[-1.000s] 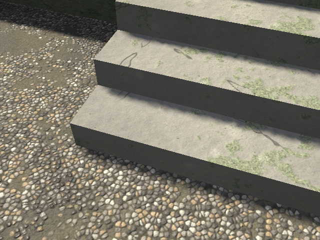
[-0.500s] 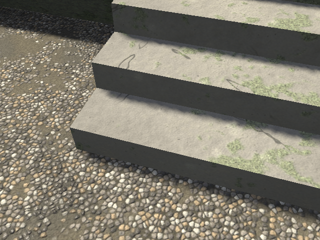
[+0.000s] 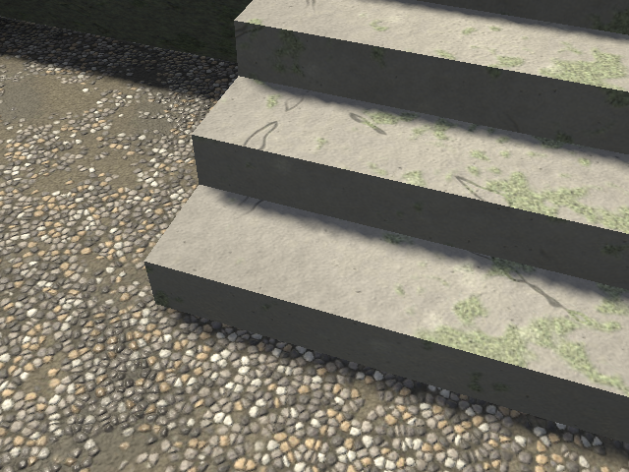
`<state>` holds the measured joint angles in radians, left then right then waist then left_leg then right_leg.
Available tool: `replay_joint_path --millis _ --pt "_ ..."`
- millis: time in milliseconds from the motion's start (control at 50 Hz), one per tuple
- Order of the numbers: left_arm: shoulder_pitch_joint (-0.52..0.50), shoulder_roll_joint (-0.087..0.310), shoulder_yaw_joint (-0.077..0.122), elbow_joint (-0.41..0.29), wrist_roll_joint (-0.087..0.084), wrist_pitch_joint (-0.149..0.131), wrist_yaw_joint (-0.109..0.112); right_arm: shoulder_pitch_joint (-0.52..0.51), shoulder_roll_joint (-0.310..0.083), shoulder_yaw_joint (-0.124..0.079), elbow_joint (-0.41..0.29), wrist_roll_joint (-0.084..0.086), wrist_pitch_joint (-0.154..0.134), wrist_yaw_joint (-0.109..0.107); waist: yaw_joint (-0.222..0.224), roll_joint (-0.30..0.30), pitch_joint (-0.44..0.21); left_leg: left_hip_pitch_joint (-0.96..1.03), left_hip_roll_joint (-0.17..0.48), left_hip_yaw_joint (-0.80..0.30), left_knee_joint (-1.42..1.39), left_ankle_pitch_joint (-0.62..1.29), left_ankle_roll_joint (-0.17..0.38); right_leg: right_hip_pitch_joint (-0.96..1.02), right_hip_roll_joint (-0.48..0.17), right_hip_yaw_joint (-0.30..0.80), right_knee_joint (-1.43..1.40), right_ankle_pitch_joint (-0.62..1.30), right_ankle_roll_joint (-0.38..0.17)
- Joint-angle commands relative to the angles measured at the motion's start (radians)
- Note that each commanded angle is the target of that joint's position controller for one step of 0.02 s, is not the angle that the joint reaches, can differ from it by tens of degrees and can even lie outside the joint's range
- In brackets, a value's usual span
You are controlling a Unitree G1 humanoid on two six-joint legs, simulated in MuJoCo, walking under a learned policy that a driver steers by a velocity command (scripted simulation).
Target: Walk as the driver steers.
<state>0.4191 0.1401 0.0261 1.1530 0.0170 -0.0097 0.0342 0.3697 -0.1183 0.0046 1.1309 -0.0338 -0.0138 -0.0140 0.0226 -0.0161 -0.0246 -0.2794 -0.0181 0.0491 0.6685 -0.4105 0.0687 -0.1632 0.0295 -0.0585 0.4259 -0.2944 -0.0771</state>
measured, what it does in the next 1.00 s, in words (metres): walks ahead: right foot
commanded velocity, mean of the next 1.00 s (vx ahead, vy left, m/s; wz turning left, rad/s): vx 0.45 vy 0.00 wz -0.08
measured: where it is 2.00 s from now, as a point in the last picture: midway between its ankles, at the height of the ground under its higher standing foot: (412, 283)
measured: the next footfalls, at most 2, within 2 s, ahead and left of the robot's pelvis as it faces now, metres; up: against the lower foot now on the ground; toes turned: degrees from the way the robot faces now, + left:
right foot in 0.58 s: +0.41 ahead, -0.05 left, +0.00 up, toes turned -5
left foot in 1.10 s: +0.69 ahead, +0.11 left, +0.00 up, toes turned -8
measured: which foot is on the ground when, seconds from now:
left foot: down 0.00-0.58, up 0.60-1.00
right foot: down 0.00-0.14, up 0.16-0.56, down 0.58-1.00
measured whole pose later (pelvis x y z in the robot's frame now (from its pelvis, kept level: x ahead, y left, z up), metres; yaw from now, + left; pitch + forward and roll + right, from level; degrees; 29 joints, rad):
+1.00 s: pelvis +0.47 +0.02 +0.00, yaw -6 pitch +1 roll -1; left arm 0.46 0.15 0.03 1.07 0.01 -0.10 0.00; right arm -0.01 -0.18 -0.03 0.90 -0.02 -0.07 0.02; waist 0.08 0.04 0.06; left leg -0.60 0.07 0.01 0.65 -0.04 0.00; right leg -0.01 0.10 0.00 0.25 -0.26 -0.09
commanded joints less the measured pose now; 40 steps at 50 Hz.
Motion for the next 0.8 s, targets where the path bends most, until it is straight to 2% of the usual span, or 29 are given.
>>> replay_joint_path --millis 20,80,100,120,140,160,180,200,220,240,280,340,400,460,500,520,540,560,580,600,620,640,660,680,720,760,800 --pt "0.067 0.14 0.036 -0.014 0.005 -0.016 -0.002 -0.057 -0.062 -0.019 -0.089 -0.001 -0.036 0.019 -0.005 -0.064 0.167 -0.209 0.053 -0.016 0.122 -0.033 0.002 -0.041 -0.342 0.418 -0.334 -0.397 -0.156" --pt "-0.022 0.143 0.042 -0.042 -0.01 -0.027 -0.006 0.014 -0.027 -0.02 -0.082 0.013 -0.048 0.022 -0.068 -0.076 0.171 0.022 0.016 0.041 -0.102 0.028 0.01 -0.182 -0.247 0.255 -0.265 -0.333 -0.106" --pt "-0.032 0.138 0.044 -0.046 -0.013 -0.027 -0.009 0.077 -0.02 -0.023 -0.055 0.016 -0.05 0.018 -0.089 -0.055 0.171 0.147 -0.021 0.075 -0.187 0.077 0.008 -0.251 -0.209 0.211 -0.206 -0.34 -0.098" --pt "-0.039 0.126 0.044 -0.053 -0.007 -0.029 -0.011 0.151 -0.032 -0.03 -0.027 0.014 -0.052 0.012 -0.108 -0.019 0.168 0.263 -0.033 0.066 -0.246 0.068 0.007 -0.323 -0.169 0.17 -0.11 -0.34 -0.089" --pt "-0.067 0.082 0.032 -0.077 -0.002 -0.038 -0.016 0.244 -0.083 -0.043 -0.01 0.004 -0.061 0.002 -0.143 0.108 0.148 0.382 0.106 -0.131 -0.362 -0.054 0.024 -0.435 -0.101 0.082 0.108 -0.28 -0.059" --pt "-0.087 0.003 0.01 -0.12 -0.005 -0.049 -0.03 0.346 -0.193 -0.069 -0.008 0.008 -0.064 -0.005 -0.165 0.325 0.108 0.463 0.358 -0.558 -0.567 -0.361 0.099 -0.602 0.012 -0.06 0.422 -0.24 -0.016" --pt "-0.112 0.081 0.027 -0.139 0.03 -0.05 -0.041 0.327 -0.207 -0.076 0.003 0.005 -0.05 -0.008 -0.136 0.244 0.178 0.333 0.428 -0.691 -0.602 -0.473 0.171 -0.647 -0.032 0.011 0.587 -0.229 -0.033" --pt "-0.155 0.096 0.031 -0.155 0.033 -0.053 -0.053 0.219 -0.171 -0.066 -0.033 0.006 -0.052 -0.003 -0.081 0.129 0.233 0.249 0.396 -0.622 -0.598 -0.409 0.166 -0.653 -0.077 0.051 0.644 -0.127 -0.036" --pt "-0.158 0.08 0.028 -0.153 0.023 -0.059 -0.062 0.154 -0.157 -0.061 -0.056 0.011 -0.063 0.003 -0.051 0.084 0.226 0.22 0.345 -0.517 -0.602 -0.268 0.141 -0.624 -0.095 0.066 0.635 -0.041 -0.028" --pt "-0.144 0.074 0.029 -0.144 0.017 -0.063 -0.067 0.122 -0.142 -0.057 -0.07 0.016 -0.074 0.003 -0.028 0.067 0.202 0.226 0.302 -0.423 -0.607 -0.117 0.118 -0.587 -0.105 0.062 0.613 0.024 -0.015" --pt "-0.143 0.078 0.035 -0.134 0.019 -0.056 -0.073 0.146 -0.109 -0.045 -0.057 0.018 -0.091 -0.002 -0.019 0.061 0.156 0.271 0.242 -0.281 -0.583 0.15 0.093 -0.563 -0.097 0.031 0.602 0.098 0.007" --pt "-0.227 0.068 0.034 -0.168 0.015 -0.042 -0.071 0.219 -0.101 -0.035 -0.028 0.017 -0.098 -0.003 -0.029 0.089 0.14 0.31 0.217 -0.183 -0.54 0.443 0.095 -0.599 -0.087 -0.007 0.568 0.143 0.025" --pt "-0.393 0.056 0.022 -0.236 0.008 -0.042 -0.07 0.224 -0.105 -0.028 -0.028 0.014 -0.102 -0.003 -0.052 0.103 0.169 0.27 0.194 -0.127 -0.537 0.58 0.102 -0.566 -0.069 -0.044 0.397 0.192 0.037" --pt "-0.48 0.059 0.013 -0.275 -0.002 -0.044 -0.071 0.231 -0.128 -0.032 -0.021 0.015 -0.106 -0.007 -0.065 0.129 0.176 0.268 0.194 -0.094 -0.531 0.677 0.101 -0.458 -0.044 -0.075 0.224 0.227 0.016" --pt "-0.466 0.085 0.018 -0.282 -0.003 -0.048 -0.064 0.216 -0.148 -0.037 -0.017 0.016 -0.111 -0.008 -0.044 0.135 0.161 0.297 0.214 -0.08 -0.489 0.821 0.098 -0.372 -0.025 -0.084 0.166 0.21 -0.019" --pt "-0.429 0.1 0.025 -0.277 -0.002 -0.052 -0.058 0.199 -0.16 -0.04 -0.018 0.016 -0.114 -0.009 -0.02 0.134 0.136 0.319 0.221 -0.068 -0.429 0.969 0.092 -0.308 -0.004 -0.089 0.151 0.19 -0.041" --pt "-0.348 0.119 0.035 -0.253 -0.003 -0.058 -0.049 0.184 -0.177 -0.045 -0.018 0.016 -0.113 -0.011 0.014 0.134 0.091 0.346 0.223 -0.057 -0.33 1.106 0.082 -0.227 0.021 -0.09 0.139 0.161 -0.06" --pt "-0.209 0.139 0.047 -0.208 -0.004 -0.067 -0.041 0.17 -0.187 -0.049 -0.017 0.015 -0.109 -0.012 0.071 0.121 0.019 0.354 0.211 -0.04 -0.169 1.156 0.072 -0.094 0.044 -0.093 0.092 0.169 -0.081" --pt "-0.059 0.168 0.063 -0.16 0.008 -0.076 -0.031 0.159 -0.185 -0.049 -0.021 0.018 -0.106 -0.01 0.132 0.103 -0.06 0.251 0.182 -0.022 0.032 1.024 0.06 0.116 0.006 -0.054 0.053 0.177 -0.104" --pt "0.103 0.251 0.086 -0.135 0.034 -0.081 -0.023 0.176 -0.141 -0.038 -0.047 0.022 -0.105 -0.005 0.168 -0.006 -0.182 0.061 0.125 0.011 0.339 0.627 0.055 0.338 -0.24 0.219 0.035 -0.004 -0.147" --pt "0.091 0.303 0.098 -0.137 0.039 -0.074 -0.034 0.289 -0.044 -0.03 -0.051 0.055 -0.1 0.011 0.086 -0.229 -0.257 -0.282 -0.069 -0.015 0.697 -0.121 0.026 0.516 -0.471 0.755 -0.136 -0.109 -0.305" --pt "-0.042 0.245 0.087 -0.155 0.004 -0.066 -0.042 0.156 -0.143 -0.05 -0.071 0.028 -0.094 0.012 0.055 -0.056 -0.139 -0.367 0.016 -0.115 0.703 -0.012 0.049 0.384 -0.403 0.71 -0.21 -0.26 -0.251" --pt "-0.149 0.183 0.068 -0.175 -0.009 -0.072 -0.046 0.05 -0.15 -0.054 -0.108 0.02 -0.097 0.019 0.028 -0.023 -0.008 -0.364 0.061 -0.102 0.635 0.105 0.051 0.22 -0.372 0.549 -0.239 -0.2 -0.211" --pt "-0.174 0.136 0.054 -0.169 -0.006 -0.083 -0.05 0.018 -0.13 -0.053 -0.11 0.016 -0.097 0.02 0.0 0.028 0.047 -0.312 0.089 -0.097 0.581 0.156 0.047 0.107 -0.331 0.447 -0.265 -0.032 -0.186" --pt "-0.141 0.089 0.034 -0.135 -0.01 -0.096 -0.039 0.036 -0.094 -0.05 -0.104 -0.008 -0.077 0.027 -0.048 0.013 0.065 -0.216 0.119 -0.09 0.502 0.168 0.02 -0.001 -0.258 0.299 -0.281 0.178 -0.148" --pt "-0.08 0.102 0.029 -0.109 -0.011 -0.106 -0.032 0.016 -0.086 -0.052 -0.119 -0.014 -0.066 0.034 -0.059 -0.006 0.067 -0.225 0.12 -0.065 0.452 0.171 -0.004 0.003 -0.234 0.253 -0.277 0.337 -0.157" --pt "-0.051 0.135 0.032 -0.105 -0.016 -0.107 -0.028 -0.064 -0.096 -0.054 -0.153 -0.017 -0.059 0.038 -0.058 -0.015 0.085 -0.281 0.126 -0.044 0.382 0.215 -0.031 0.0 -0.216 0.223 -0.294 0.362 -0.165"
Keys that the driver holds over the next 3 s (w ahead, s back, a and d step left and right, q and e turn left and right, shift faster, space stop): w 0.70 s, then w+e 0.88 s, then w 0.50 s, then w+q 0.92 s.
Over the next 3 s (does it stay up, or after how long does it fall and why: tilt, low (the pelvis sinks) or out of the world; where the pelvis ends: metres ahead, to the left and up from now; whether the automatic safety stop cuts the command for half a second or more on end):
stays up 1.46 -0.49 0.48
